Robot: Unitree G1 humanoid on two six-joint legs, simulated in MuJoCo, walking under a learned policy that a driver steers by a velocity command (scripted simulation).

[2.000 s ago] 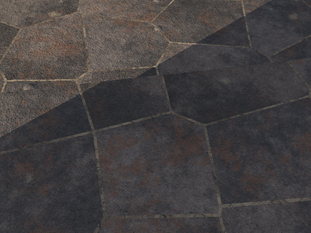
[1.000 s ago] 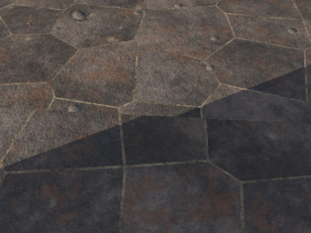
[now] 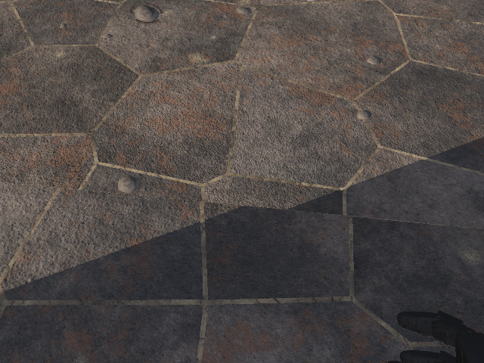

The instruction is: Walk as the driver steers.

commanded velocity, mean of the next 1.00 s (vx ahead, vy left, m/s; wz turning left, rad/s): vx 0.20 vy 0.00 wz -0.46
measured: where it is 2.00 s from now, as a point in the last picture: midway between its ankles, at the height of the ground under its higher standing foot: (373, 310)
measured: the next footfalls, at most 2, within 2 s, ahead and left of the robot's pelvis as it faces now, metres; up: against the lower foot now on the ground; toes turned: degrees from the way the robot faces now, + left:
left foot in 0.02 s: +0.20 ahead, +0.12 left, +0.00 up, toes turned +2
right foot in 0.54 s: +0.41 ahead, -0.17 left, +0.00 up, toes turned -16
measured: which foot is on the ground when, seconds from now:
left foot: up 0.00-0.00, down 0.02-0.54, up 0.56-0.96, down 0.98-1.00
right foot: down 0.00-0.04, up 0.06-0.52, down 0.54-1.00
